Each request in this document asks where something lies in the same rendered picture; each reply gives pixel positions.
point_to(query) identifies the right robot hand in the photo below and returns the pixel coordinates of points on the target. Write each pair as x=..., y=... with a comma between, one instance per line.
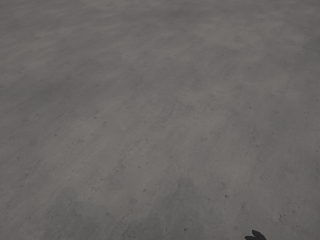
x=258, y=236

